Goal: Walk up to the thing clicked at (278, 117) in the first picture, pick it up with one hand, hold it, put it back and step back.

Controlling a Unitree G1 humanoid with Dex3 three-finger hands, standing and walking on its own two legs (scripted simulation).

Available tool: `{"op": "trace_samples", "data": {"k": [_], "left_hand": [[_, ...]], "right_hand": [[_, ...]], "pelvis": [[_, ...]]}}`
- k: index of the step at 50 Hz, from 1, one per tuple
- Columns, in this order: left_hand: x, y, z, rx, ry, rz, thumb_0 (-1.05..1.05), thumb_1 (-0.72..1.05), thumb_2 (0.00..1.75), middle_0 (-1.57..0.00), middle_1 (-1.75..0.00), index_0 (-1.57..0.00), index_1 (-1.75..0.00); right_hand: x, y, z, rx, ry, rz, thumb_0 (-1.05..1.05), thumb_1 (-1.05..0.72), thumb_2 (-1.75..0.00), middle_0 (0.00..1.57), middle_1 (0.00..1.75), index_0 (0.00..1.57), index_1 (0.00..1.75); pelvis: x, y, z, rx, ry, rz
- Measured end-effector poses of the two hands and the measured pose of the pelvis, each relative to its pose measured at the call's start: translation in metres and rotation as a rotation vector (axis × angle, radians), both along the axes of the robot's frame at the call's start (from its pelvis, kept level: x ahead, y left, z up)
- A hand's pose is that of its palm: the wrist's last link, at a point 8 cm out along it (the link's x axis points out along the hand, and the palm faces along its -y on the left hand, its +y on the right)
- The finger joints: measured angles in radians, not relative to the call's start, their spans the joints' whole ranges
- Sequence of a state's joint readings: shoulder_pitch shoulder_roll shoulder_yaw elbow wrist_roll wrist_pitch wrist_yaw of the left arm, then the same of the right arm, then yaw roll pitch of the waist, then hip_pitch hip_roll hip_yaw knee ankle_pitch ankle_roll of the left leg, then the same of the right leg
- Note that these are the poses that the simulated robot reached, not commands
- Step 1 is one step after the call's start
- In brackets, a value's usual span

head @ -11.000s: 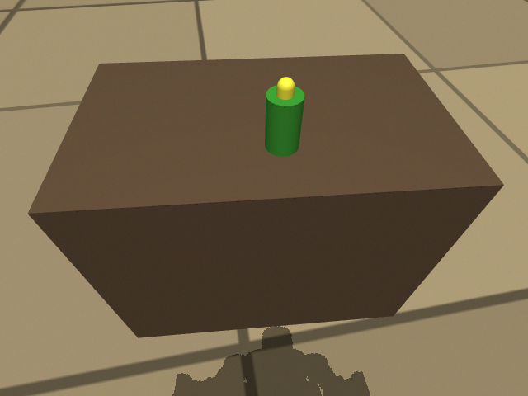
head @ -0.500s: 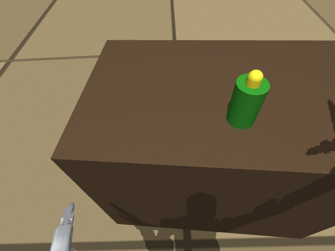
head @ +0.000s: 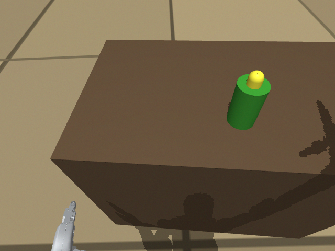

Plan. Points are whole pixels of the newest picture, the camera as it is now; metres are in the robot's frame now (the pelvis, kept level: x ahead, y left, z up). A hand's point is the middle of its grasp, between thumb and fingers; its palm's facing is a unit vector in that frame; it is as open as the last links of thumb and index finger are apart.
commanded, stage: approach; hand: right
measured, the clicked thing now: (248, 98) +0.49 -0.17 +0.08
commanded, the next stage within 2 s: close in in 0.12 s
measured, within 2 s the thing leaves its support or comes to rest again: neither
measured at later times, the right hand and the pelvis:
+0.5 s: hand (267, 111) +0.45 -0.22 +0.06, palm faces +0.08 +1.00 +0.04, open 17.7 cm; pelvis -0.01 +0.00 -0.03, yaw +2 degrees
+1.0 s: hand (249, 108) +0.46 -0.17 +0.07, palm faces +0.09 +1.00 +0.02, open 17.6 cm; pelvis -0.03 +0.00 -0.03, yaw +2 degrees
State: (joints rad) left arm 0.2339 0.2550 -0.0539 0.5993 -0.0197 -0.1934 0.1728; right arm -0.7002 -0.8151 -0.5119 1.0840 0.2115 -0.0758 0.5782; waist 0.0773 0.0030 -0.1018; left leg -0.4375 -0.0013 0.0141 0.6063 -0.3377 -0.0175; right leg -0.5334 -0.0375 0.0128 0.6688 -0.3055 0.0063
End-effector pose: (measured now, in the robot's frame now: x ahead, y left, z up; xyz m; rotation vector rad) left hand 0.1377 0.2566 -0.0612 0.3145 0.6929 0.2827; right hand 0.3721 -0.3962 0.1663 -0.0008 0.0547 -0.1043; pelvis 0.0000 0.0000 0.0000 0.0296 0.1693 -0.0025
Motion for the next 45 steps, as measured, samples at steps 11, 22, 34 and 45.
{"op": "trace_samples", "data": {"k": [11,22,34,45], "left_hand": [[-0.01,0.002,-0.004,-0.004,0.005,-0.005,-0.01,-0.53,0.05,-0.05,-0.05,-0.06,-0.05],[-0.03,0.016,-0.004,0.017,0.018,0.035,-0.01,-0.52,0.04,-0.05,-0.05,-0.06,-0.04],[-0.027,0.004,-0.001,-0.061,-0.049,0.022,-0.01,-0.53,0.04,-0.05,-0.05,-0.06,-0.04],[-0.04,0.01,-0.003,-0.049,-0.03,0.026,-0.01,-0.53,0.04,-0.05,-0.05,-0.06,-0.04]], "right_hand": [[0.032,0.069,-0.076,0.053,0.029,0.08,-0.02,0.59,-0.04,0.05,0.04,0.05,0.05],[0.054,0.118,-0.113,0.059,-0.021,0.039,-0.02,0.6,-0.04,0.04,0.04,0.04,0.05],[0.052,0.141,-0.095,0.022,-0.037,0.008,-0.02,0.6,-0.04,0.04,0.04,0.04,0.05],[0.054,0.162,-0.099,0.029,-0.038,0.012,-0.02,0.58,-0.03,0.03,0.04,0.03,0.05]], "pelvis": [[-0.006,0.002,-0.011,-0.001,0.046,0.011],[-0.014,0.001,-0.028,0.007,0.092,0.037],[-0.018,0.001,-0.03,0.002,0.073,0.031],[-0.026,0.002,-0.035,-0.005,0.077,0.035]]}}
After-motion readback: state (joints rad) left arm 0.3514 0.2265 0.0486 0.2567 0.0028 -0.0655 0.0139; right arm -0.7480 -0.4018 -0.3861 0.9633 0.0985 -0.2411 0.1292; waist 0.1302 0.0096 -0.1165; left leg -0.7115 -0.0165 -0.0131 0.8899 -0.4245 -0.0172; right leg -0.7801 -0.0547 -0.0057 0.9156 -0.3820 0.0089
